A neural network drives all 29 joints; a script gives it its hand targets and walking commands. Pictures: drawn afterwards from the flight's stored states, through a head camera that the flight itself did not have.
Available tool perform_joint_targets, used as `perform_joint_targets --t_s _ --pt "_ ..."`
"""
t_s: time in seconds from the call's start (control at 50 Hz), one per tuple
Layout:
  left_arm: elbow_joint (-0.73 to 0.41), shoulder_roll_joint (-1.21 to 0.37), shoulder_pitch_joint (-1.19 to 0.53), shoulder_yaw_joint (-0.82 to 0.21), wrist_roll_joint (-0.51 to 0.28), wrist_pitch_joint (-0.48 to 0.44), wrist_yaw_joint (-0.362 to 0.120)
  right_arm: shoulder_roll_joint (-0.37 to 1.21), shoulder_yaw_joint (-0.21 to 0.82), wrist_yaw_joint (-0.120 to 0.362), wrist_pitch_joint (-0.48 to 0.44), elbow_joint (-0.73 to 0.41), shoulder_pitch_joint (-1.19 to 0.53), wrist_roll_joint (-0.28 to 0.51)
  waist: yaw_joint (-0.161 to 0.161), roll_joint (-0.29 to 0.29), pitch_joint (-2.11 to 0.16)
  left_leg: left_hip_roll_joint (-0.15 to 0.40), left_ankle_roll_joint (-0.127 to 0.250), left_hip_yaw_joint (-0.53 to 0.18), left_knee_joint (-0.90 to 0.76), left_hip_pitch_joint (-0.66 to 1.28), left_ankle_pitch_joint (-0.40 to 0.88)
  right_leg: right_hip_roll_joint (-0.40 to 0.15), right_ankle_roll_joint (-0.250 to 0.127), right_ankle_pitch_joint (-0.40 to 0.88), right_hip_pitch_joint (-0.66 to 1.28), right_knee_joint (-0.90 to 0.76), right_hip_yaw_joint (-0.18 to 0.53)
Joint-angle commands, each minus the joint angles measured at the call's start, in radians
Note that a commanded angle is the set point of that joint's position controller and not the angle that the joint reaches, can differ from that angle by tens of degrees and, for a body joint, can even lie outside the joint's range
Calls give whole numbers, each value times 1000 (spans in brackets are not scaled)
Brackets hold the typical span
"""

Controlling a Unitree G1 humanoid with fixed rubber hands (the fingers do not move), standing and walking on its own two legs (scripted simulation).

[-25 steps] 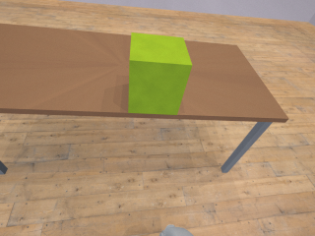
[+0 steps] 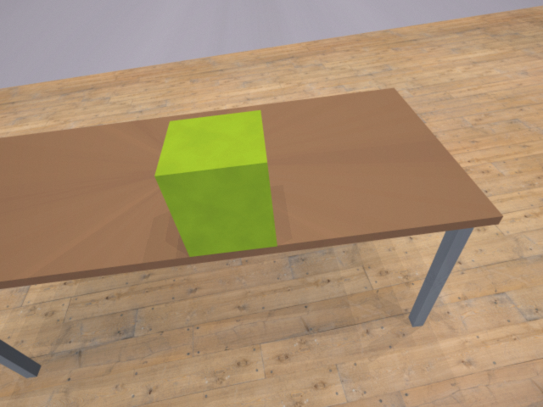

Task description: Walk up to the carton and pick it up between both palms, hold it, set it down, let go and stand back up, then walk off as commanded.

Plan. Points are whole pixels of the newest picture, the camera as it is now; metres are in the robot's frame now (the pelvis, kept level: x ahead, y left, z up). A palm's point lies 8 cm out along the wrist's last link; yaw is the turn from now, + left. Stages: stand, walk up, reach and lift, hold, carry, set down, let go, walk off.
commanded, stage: walk up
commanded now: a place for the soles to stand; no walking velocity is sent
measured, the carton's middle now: (224, 184) +0.60 +0.14 -0.02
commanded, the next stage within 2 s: none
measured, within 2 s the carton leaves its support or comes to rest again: neither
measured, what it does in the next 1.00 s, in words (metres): steps on the spot: left foot, then right foot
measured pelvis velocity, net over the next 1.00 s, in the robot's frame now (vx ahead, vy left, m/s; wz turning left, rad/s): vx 0.09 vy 0.03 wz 0.03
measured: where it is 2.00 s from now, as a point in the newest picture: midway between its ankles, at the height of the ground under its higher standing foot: outside the picture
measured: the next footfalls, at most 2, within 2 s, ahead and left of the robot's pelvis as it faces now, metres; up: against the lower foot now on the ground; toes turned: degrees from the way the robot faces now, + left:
left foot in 0.44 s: +0.19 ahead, +0.14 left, +0.00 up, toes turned -4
right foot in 0.96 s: +0.15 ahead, -0.08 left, +0.00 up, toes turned +2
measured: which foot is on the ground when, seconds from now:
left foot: up 0.00-0.42, down 0.44-0.98, up 1.00-1.00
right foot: down 0.00-0.46, up 0.48-0.94, down 0.96-1.00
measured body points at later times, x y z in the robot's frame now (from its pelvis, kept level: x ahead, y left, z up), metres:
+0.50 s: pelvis +0.11 +0.06 -0.02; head +0.13 +0.08 +0.43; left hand +0.19 +0.37 -0.14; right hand +0.18 -0.27 -0.11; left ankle +0.15 +0.14 -0.74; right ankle +0.05 -0.03 -0.72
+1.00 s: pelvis +0.09 +0.03 -0.02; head +0.10 +0.05 +0.43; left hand +0.18 +0.34 -0.15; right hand +0.20 -0.28 -0.11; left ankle +0.15 +0.14 -0.74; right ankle +0.11 -0.08 -0.74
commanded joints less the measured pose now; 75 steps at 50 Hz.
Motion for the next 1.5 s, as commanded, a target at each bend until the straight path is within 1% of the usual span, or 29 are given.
perform_joint_targets --t_s 0.0,0.1,0.12,0.18,0.24,0.3,0.34,0.36,0.38,0.4,0.42,0.46,0.48,0.54,0.56,0.66,0.72,0.78,0.86,0.88,0.92,0.94,1.0,1.16,1.2,1.26,1.28,1.4,1.48 --pt "-73 237 -4 147 2 -11 4 -207 -108 -19 -4 -26 28 -2 22 -185 73 19 -15 -80 -66 -243 80 -262 55 -351 10 -292 283" --pt "-74 240 13 148 0 -13 10 -208 -101 -21 -12 -34 28 -3 32 -97 50 19 0 -115 -125 -258 35 -316 11 -287 87 -261 337" --pt "-67 241 31 146 -4 -12 15 -211 -96 -23 -15 -35 19 0 39 -83 30 18 3 -111 -143 -268 37 -304 25 -199 143 -232 317" --pt "-66 208 56 135 -2 -12 12 -186 -85 -26 -32 -54 -29 -9 62 -95 22 49 3 -70 -247 -244 -36 -326 -91 -41 158 -186 301" --pt "-57 220 94 130 2 1 12 -168 -75 -31 -47 -90 -56 -9 86 -116 -15 41 32 -50 -345 -268 -103 -330 -96 254 263 -89 295" --pt "-59 214 76 114 -3 5 23 -135 -61 -41 -52 -94 -34 -16 66 -166 -40 46 38 33 -429 -180 -84 -326 -124 633 229 30 222" --pt "-87 197 -12 103 -12 16 27 -130 -62 -51 -64 -56 77 -27 -15 -140 -91 35 65 70 -657 38 93 -257 -93 702 140 218 105" --pt "-93 186 -46 94 -15 16 23 -159 -79 -61 -77 -20 172 -28 -69 -139 -130 40 80 8 -733 209 340 -170 -25 522 18 356 51" --pt "-108 136 -34 87 -19 17 25 -247 -105 -72 -81 -32 189 -32 -73 31 -143 203 138 -293 -713 344 545 -74 43 177 -188 554 13" --pt "-102 109 -14 89 -17 28 28 -273 -101 -78 -80 -42 142 -25 -26 77 -140 312 167 -518 -643 449 865 39 88 -305 -388 590 44" --pt "-64 157 -14 86 -21 43 36 -225 -80 -81 -81 -52 80 -10 -10 -37 -138 297 163 -499 -576 440 927 -7 83 -352 -377 547 125" --pt "-63 169 -37 86 -23 42 42 -227 -75 -89 -75 -70 26 -11 -20 60 -125 350 312 -518 -572 330 929 -39 73 -395 -370 622 121" --pt "-70 184 -49 89 -17 41 42 -219 -78 -88 -67 -86 21 -5 -20 26 -120 329 312 -469 -582 328 824 -56 67 -401 -385 634 137" --pt "-53 146 -44 89 -13 59 36 -175 -67 -92 -67 -76 22 4 4 -3 -103 234 163 -318 -554 292 929 -81 64 -307 -377 534 145" --pt "-47 132 -55 84 -18 64 35 -161 -67 -91 -68 -90 13 -1 -5 71 -126 207 151 -281 -559 313 925 -76 62 -255 -396 546 113" --pt "-45 134 -137 84 -20 80 45 -154 -72 -87 -43 -106 2 -6 -31 105 -80 156 123 -275 -579 194 803 -88 67 -233 -373 509 46" --pt "-47 137 -143 98 -12 80 49 -162 -78 -81 -29 -134 -39 -16 -29 106 -62 193 177 -337 -630 63 573 -87 72 -262 -271 450 17" --pt "-29 146 -103 103 -4 80 48 -184 -91 -69 -17 -149 -68 -23 -10 185 -66 180 188 -351 -643 -17 304 -91 57 -270 -215 433 29" --pt "-1 126 -29 106 10 55 44 -170 -90 -55 1 -158 -173 -23 52 106 -43 134 152 -297 -600 -175 69 -72 32 -148 -15 158 19" --pt "11 130 -27 108 20 50 48 -141 -75 -55 1 -155 -191 -19 61 93 -24 104 122 -262 -531 -202 80 -97 31 -117 32 44 53" --pt "-2 237 -43 119 40 28 55 -68 -59 -62 1 -146 -167 -1 61 -150 -17 -105 25 -132 -262 -265 -138 -399 -18 -226 -16 -177 484" --pt "-18 240 -138 114 38 20 54 -100 -76 -66 9 -113 -133 0 19 -77 15 -68 9 -110 -184 -183 -226 -457 -70 -285 -135 -196 477" --pt "-40 196 -272 105 31 18 43 -128 -91 -42 9 -56 -55 -7 -33 -116 66 -18 6 -51 -172 0 -148 -371 -105 -436 -330 -223 312" --pt "-33 202 -186 106 11 30 25 -127 -76 -36 -26 3 -52 -14 -6 -224 -133 -14 31 -4 -566 52 18 -291 -64 -166 -25 -7 181" --pt "-36 163 -200 85 0 33 28 -160 -82 -46 -42 5 -77 -26 -4 -146 -175 51 61 -149 -646 105 174 -240 -23 9 -49 129 139" --pt "-33 125 -205 73 -7 38 32 -201 -77 -46 -54 -1 -139 -26 26 -76 -176 202 156 -468 -682 125 253 -89 41 -238 -165 222 73" --pt "-12 127 -202 70 -6 33 33 -216 -71 -44 -57 8 -163 -25 28 -6 -146 216 166 -466 -681 95 273 -95 37 -234 -165 190 72" --pt "31 205 -168 90 13 8 34 -126 -54 -39 -42 19 -172 -10 25 -35 -162 12 47 -141 -518 -51 100 -296 -69 -124 33 -23 211" --pt "37 201 -192 95 15 19 34 -134 -56 -38 -37 47 -144 -15 1 -78 -161 10 55 -115 -509 -5 87 -288 -70 -182 -10 -13 182"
